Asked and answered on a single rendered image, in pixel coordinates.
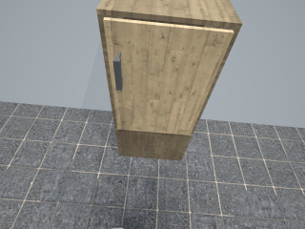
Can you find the handle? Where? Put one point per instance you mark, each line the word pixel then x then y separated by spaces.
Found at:
pixel 117 68

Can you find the cupboard door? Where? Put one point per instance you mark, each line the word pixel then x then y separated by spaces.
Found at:
pixel 167 72

